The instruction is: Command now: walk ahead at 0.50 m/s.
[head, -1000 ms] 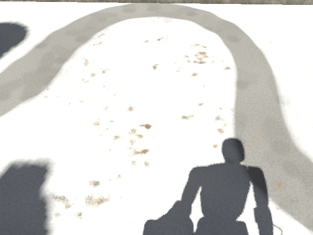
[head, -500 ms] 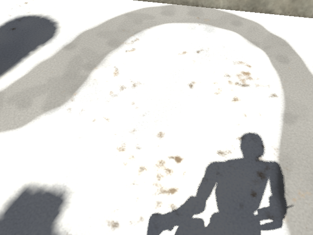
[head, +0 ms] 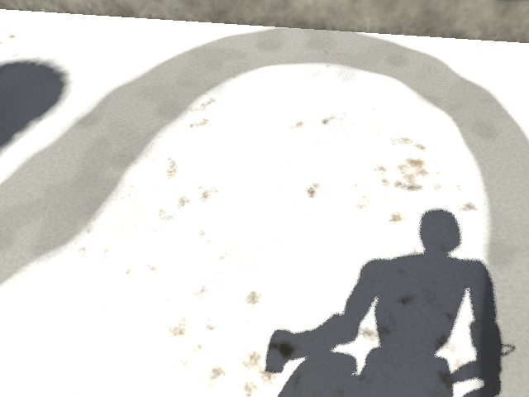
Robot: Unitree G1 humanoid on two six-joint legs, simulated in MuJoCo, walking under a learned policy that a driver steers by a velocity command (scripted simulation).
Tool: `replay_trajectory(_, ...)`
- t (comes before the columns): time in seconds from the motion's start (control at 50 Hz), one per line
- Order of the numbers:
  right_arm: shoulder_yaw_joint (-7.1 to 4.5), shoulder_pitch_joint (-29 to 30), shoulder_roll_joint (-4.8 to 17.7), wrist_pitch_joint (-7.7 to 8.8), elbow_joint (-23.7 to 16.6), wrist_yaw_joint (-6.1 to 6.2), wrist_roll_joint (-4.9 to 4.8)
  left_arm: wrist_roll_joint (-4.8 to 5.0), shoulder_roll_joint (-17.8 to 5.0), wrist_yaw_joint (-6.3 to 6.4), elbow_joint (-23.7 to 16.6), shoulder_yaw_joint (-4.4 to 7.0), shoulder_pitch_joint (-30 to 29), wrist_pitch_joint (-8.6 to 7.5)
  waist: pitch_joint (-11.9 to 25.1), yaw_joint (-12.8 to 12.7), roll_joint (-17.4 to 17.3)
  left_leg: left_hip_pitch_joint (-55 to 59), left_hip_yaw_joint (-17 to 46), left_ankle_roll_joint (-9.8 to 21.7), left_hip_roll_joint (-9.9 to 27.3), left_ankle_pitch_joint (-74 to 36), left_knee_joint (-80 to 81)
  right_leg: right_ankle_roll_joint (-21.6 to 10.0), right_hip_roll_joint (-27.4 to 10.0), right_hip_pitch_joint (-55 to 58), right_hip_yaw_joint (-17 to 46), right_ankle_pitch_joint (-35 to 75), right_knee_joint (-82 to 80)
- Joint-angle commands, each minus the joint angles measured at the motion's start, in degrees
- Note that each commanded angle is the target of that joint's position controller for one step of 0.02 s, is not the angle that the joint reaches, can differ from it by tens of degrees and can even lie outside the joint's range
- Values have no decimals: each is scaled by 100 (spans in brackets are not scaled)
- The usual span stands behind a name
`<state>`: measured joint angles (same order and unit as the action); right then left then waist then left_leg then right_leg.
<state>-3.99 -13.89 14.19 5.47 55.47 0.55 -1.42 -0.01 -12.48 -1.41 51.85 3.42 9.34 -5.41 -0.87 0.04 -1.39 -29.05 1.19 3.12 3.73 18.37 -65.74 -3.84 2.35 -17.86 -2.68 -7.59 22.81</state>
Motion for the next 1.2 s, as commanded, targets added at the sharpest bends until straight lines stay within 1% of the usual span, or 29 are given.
replay_trajectory(0.02,-121,-86,267,-43,-305,61,36,0,-606,12,-143,121,191,-97,337,78,590,-900,241,-29,477,-480,335,-997,-1571,933,1603,591,-1402)
replay_trajectory(0.08,-128,348,239,-79,-450,81,140,-33,-768,115,-19,144,376,-70,150,105,462,-945,99,-233,355,-1171,1365,-929,-1439,807,938,2811,-1243)
replay_trajectory(0.12,-59,672,68,-73,-524,41,149,-20,-760,163,38,127,414,-20,180,48,534,-395,-87,-245,157,-1848,2304,-702,-1126,566,404,3400,-1108)
replay_trajectory(0.18,-22,1147,110,-99,-595,-20,108,11,-847,186,204,128,694,18,268,-152,613,92,-137,-231,-89,-2561,3076,-612,-1093,735,328,3136,-985)
replay_trajectory(0.24,-12,1416,261,-112,-666,-59,128,36,-826,207,346,123,718,77,226,-189,634,126,-6,-117,-123,-2279,3482,-603,-1309,1208,536,2964,-657)
replay_trajectory(0.28,-53,1222,441,-67,-611,-81,177,72,-859,236,378,140,599,124,341,4,619,495,16,38,-189,-2118,3924,-482,-1350,1450,691,2867,-182)
replay_trajectory(0.3,-103,878,565,-39,-456,-72,227,76,-850,250,371,138,578,139,510,149,515,1062,-56,131,-270,-2596,4272,-334,-1142,1451,649,2814,240)
replay_trajectory(0.32,-185,520,911,-23,-349,-35,293,1,-779,256,347,113,752,113,880,160,176,2002,251,304,122,-4795,4106,-97,-784,1118,466,2368,900)
replay_trajectory(0.34,-180,261,1065,-57,-313,2,365,-58,-350,227,467,0,1423,58,1557,-107,-561,3753,1045,990,1073,-6776,3549,218,-371,-143,297,303,1958)
replay_trajectory(0.36,-60,-18,601,-134,-236,-2,299,19,-119,222,605,-123,1711,98,2177,110,-1202,4228,1800,1652,1843,-6762,3696,483,-128,-664,393,-2599,3056)
replay_trajectory(0.38,11,34,417,-192,-263,-17,210,128,-523,217,535,-13,1345,201,2020,188,-894,3835,1951,1602,1793,-5349,3973,567,-216,-952,667,-3462,3625)
replay_trajectory(0.4,-23,413,600,-226,-370,11,179,189,-761,266,352,67,880,317,1568,158,-588,3274,1854,1404,1691,-3962,4256,590,-332,-1279,682,-3277,3974)
replay_trajectory(0.42,10,739,563,-239,-424,44,212,153,-769,332,330,102,646,444,1218,80,-313,2576,1705,1233,1531,-2826,4553,613,-478,-1246,691,-2941,3907)
replay_trajectory(0.44,50,1093,470,-249,-469,56,250,93,-681,390,361,115,659,568,952,-91,-306,1867,1501,1061,1348,-1922,4859,652,-625,-918,714,-2603,3616)
replay_trajectory(0.46,58,1359,446,-281,-487,54,289,60,-543,431,400,103,776,656,782,-244,-522,1295,1262,908,1133,-1213,5081,679,-667,-511,626,-2336,3201)
replay_trajectory(0.5,49,1546,429,-340,-461,64,313,17,-342,462,489,67,881,699,618,-309,-743,679,789,810,802,-740,5258,662,-543,141,355,-1923,2473)
replay_trajectory(0.52,49,1499,427,-354,-419,77,299,6,-314,461,517,62,866,692,649,-297,-715,662,703,804,750,-603,5260,626,-495,331,280,-1633,2126)
replay_trajectory(0.58,56,1411,447,-407,-313,114,139,-60,-340,402,624,71,917,696,636,-388,-603,573,582,560,626,475,5189,433,-351,963,55,-582,941)
replay_trajectory(0.6,76,1286,389,-422,-246,118,106,-131,-400,381,584,69,826,709,499,-362,-483,501,576,326,544,991,5193,318,-417,1019,125,-459,633)
replay_trajectory(0.62,83,1182,371,-433,-201,116,121,-176,-530,378,504,65,719,712,266,-269,-285,449,509,83,416,1223,5051,162,-690,885,423,-579,270)
replay_trajectory(0.64,42,1016,400,-452,-199,133,145,-109,-871,392,493,129,580,705,8,0,250,630,158,-110,85,1017,4919,-22,-792,252,534,-1535,130)
replay_trajectory(0.66,42,1089,394,-461,-187,168,180,-66,-752,380,528,112,509,649,-130,-26,546,1247,-99,-228,-94,510,4619,-59,-779,-473,646,-2334,-206)
replay_trajectory(0.68,43,1053,342,-458,-147,183,186,-87,-565,375,546,57,401,576,-154,42,712,1665,-145,-233,-116,36,4382,37,-792,-760,690,-2484,-459)
replay_trajectory(0.7,50,952,275,-459,-79,191,194,-97,-527,369,563,44,285,515,-146,115,827,1889,-181,-202,-126,-281,4241,149,-786,-830,688,-2333,-549)
replay_trajectory(0.72,42,865,290,-462,-10,193,209,-87,-517,359,558,39,212,461,-147,140,837,1942,-209,-176,-137,-486,4168,223,-769,-781,667,-2143,-542)
replay_trajectory(0.76,33,792,313,-463,94,172,206,-61,-481,353,606,21,338,394,-105,87,571,1864,-173,-103,-98,-641,4175,273,-711,-511,594,-1730,-400)
replay_trajectory(0.8,40,804,288,-457,162,151,184,-33,-503,355,661,18,469,379,-76,27,397,1790,-167,-96,-83,-799,4179,247,-664,-276,538,-1362,-258)
replay_trajectory(0.92,43,703,332,-465,363,136,154,-17,-482,352,737,-8,619,398,106,-32,162,1895,-181,-105,-62,-1476,4039,214,-593,85,426,-531,-35)
replay_trajectory(1.2,54,619,382,-553,623,193,124,-14,-377,347,840,-58,676,461,53,1,180,1996,-171,-110,-40,-1753,3907,239,-501,221,293,-103,17)
